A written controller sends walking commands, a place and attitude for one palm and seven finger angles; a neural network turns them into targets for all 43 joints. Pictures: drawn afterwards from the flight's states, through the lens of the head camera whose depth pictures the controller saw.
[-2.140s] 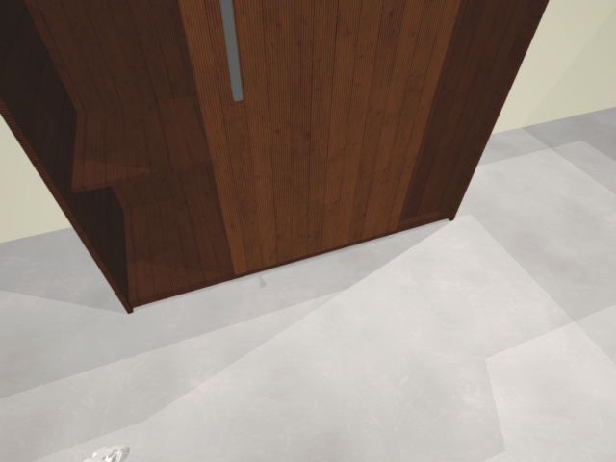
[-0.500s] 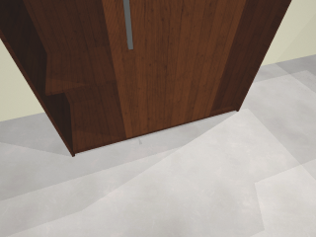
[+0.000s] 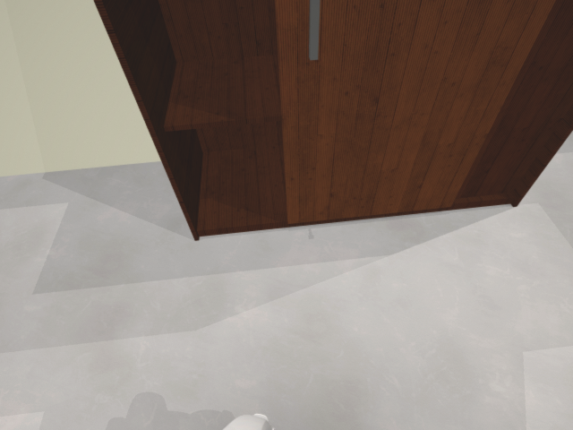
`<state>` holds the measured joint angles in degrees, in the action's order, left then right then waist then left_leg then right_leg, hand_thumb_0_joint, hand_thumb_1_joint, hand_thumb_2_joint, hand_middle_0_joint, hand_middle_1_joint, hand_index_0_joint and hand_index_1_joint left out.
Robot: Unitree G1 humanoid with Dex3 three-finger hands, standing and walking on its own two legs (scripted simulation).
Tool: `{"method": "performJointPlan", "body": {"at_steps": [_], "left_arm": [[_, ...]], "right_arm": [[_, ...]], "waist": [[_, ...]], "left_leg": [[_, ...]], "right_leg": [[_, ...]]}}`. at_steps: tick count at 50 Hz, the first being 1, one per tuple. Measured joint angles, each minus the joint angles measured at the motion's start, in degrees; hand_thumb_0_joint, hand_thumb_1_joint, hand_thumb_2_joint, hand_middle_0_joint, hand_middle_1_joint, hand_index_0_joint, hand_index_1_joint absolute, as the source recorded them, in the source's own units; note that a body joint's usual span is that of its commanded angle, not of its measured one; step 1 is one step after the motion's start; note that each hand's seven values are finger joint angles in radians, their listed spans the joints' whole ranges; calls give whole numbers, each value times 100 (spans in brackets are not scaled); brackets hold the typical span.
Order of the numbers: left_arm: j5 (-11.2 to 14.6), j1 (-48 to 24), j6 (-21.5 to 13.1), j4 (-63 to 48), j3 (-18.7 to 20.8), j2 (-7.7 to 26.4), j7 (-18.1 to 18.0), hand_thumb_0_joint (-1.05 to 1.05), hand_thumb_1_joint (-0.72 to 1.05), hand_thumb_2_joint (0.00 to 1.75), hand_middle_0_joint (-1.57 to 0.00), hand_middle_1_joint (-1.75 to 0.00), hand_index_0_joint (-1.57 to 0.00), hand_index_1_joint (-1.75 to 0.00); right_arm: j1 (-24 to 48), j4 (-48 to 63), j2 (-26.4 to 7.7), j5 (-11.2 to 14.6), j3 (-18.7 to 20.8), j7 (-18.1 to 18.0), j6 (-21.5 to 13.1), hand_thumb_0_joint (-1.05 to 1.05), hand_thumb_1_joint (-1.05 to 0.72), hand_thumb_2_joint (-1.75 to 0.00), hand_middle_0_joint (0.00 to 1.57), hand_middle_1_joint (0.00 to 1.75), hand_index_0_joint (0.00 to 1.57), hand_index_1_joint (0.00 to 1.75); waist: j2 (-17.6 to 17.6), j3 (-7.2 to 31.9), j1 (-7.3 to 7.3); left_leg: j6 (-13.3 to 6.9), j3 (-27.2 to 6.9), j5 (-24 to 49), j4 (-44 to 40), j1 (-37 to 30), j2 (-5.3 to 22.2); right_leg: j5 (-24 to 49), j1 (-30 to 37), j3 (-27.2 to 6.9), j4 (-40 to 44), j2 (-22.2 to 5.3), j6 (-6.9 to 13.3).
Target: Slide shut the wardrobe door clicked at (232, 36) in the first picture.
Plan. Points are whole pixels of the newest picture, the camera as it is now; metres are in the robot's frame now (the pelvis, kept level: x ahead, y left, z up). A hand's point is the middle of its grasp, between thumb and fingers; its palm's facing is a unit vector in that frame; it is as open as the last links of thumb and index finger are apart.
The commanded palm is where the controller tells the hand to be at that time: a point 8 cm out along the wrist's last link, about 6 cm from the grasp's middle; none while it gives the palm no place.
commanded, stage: turn to face it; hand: right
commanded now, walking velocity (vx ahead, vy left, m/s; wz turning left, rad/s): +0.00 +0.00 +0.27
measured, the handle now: out of the picture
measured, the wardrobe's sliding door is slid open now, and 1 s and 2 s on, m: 0.39 0.39 0.39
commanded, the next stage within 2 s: take the last steps up to it in 0.06 s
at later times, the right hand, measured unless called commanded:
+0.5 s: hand out of the picture +0.04 -0.16 -0.17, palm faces -0.10 +0.98 -0.14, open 7.4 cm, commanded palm none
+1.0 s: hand (397, 357) +0.27 -0.16 -0.16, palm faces -0.17 +0.97 -0.16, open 7.3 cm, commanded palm none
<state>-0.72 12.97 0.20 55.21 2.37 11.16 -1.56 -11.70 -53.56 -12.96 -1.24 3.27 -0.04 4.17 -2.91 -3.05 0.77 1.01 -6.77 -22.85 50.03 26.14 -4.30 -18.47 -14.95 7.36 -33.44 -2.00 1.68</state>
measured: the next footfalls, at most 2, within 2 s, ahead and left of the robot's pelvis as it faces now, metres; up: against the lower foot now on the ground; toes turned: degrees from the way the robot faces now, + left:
left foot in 0.26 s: +0.00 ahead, +0.14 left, +0.00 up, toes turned +10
right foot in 0.58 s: +0.15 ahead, -0.10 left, +0.00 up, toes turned +1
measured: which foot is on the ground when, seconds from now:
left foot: up 0.00-0.24, down 0.26-0.58, up 0.60-1.00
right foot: down 0.00-0.26, up 0.28-0.56, down 0.58-1.00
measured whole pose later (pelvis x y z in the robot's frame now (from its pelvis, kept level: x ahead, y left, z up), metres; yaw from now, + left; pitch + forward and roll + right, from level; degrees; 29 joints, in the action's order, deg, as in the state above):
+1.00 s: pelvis +0.17 +0.00 +0.01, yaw +10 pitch +0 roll -1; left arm -1.3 28.0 -4.3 66.6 1.1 2.3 -1.2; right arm -11.0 -59.6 -9.6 -1.8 4.3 1.1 0.6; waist -1.7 -1.1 2.8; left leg 0.8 4.5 -9.6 46.5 32.4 6.5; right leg -16.4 -0.1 9.9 -16.8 0.7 2.4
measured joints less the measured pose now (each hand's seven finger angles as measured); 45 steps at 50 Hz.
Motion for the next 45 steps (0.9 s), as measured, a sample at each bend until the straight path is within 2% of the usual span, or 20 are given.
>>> {"method": "performJointPlan", "body": {"at_steps": [2,5,10,13,15,16,19,22,26,28,29,30,32,34,36,41,45], "left_arm": [[-38,64,-12,12,-24,-57,-14,0,91,90,-20,-30,-20,-30],[-67,128,-6,69,-40,-99,-15,0,91,90,-20,-30,-20,-30],[-92,195,-9,162,-15,-103,25,0,91,90,-20,-30,-20,-30],[-68,354,24,237,-2,-67,79,0,91,90,-20,-30,-20,-30],[-62,427,127,349,27,28,119,0,91,90,-20,-30,-20,-30],[-72,458,183,416,42,60,146,0,91,90,-20,-30,-20,-30],[-109,500,207,521,83,92,229,0,91,90,-20,-30,-20,-30],[-99,515,124,468,115,58,270,1,91,90,-20,-30,-20,-30],[-66,500,20,362,127,-37,304,0,91,90,-20,-30,-20,-30],[-57,522,-72,306,110,-84,296,0,91,90,-20,-30,-20,-30],[-55,554,-142,269,98,-85,281,0,91,90,-20,-30,-20,-30],[-73,554,-216,261,92,-112,250,0,91,90,-20,-30,-20,-30],[-105,577,-299,273,54,-204,173,0,91,90,-20,-30,-20,-30],[-95,680,-312,344,5,-318,103,0,91,90,-20,-30,-20,-30],[-76,816,-337,481,-51,-449,59,0,91,90,-20,-30,-20,-30],[-22,1150,-429,810,-135,-707,18,0,91,90,-20,-30,-20,-30],[-20,1342,-453,993,-151,-842,16,0,91,90,-20,-30,-20,-30]], "right_arm": [[14,-2,-53,-17,69,33,14,1,-90,-90,20,30,21,30],[24,19,-76,-15,119,61,25,1,-90,-90,20,30,21,30],[46,13,-15,-15,85,65,-6,1,-91,-90,20,30,20,30],[-30,4,23,-32,38,75,-157,1,-91,-90,20,30,20,30],[-61,-81,158,-32,-17,38,-277,0,-91,-90,20,30,20,30],[-132,-108,222,-25,-44,23,-334,0,-91,-90,20,30,20,30],[-443,-237,354,-26,-84,-21,-460,0,-91,-90,20,30,20,30],[-729,-457,419,-43,-107,-20,-519,0,-90,-90,20,30,21,30],[-1001,-729,428,-67,-91,12,-532,0,-90,-90,20,30,21,30],[-1102,-838,403,-62,-55,23,-507,0,-90,-90,20,30,21,30],[-1158,-875,400,-54,-38,30,-489,0,-90,-90,20,30,21,30],[-1183,-910,382,-36,-14,39,-453,1,-90,-90,20,30,21,30],[-1150,-988,338,-35,21,41,-345,1,-90,-90,20,30,21,30],[-1051,-1030,281,-58,46,65,-305,1,-90,-90,20,30,21,30],[-918,-988,220,-83,73,95,-336,1,-91,-90,20,30,20,30],[-597,-769,215,-81,100,108,-405,1,-91,-90,20,30,20,30],[-306,-672,270,-73,111,106,-374,1,-91,-90,20,30,20,30]], "waist": [[14,24,7],[98,60,-13],[302,57,58],[356,155,67],[546,181,66],[585,221,43],[528,336,-11],[402,395,0],[226,404,-44],[147,393,-58],[142,393,-60],[84,372,-47],[-6,339,-21],[-36,361,13],[-63,384,-1],[-15,400,-31],[39,334,43]], "left_leg": [[46,281,-93,805,171,113],[93,608,-90,862,60,359],[42,893,-137,-552,-660,573],[-104,960,361,-1807,-1264,581],[-148,1028,450,-1734,-1265,465],[-165,1037,429,-1762,-1314,436],[-183,970,502,-2100,-1557,424],[-143,913,606,-2430,-1797,450],[-50,874,543,-2573,-1997,497],[13,872,366,-2414,-2022,536],[19,868,202,-2196,-1972,547],[-83,833,-35,-1773,-1817,599],[-239,727,-393,-360,-1247,596],[-309,770,-107,892,-632,592],[-275,862,373,1470,-158,658],[-98,963,1115,1368,526,860],[-4,1002,1350,755,746,1021]], "right_leg": [[70,128,116,180,-76,10],[173,251,278,377,-198,-9],[143,237,485,298,-403,-92],[-138,36,567,-205,-524,-199],[-849,-314,194,-1046,-538,-267],[-957,-502,6,-1481,-475,-268],[-638,-934,-195,-2226,-346,-285],[-286,-1090,-176,-2033,-341,-322],[-131,-963,-174,-1218,-325,-293],[33,-700,-145,-624,-291,-277],[60,-519,-140,-284,-267,-247],[257,-503,-98,-273,-218,-126],[150,-468,21,-433,-152,69],[111,-258,89,-188,-82,149],[262,31,135,269,4,148],[504,708,210,1223,180,192],[468,1103,231,1572,269,176]]}}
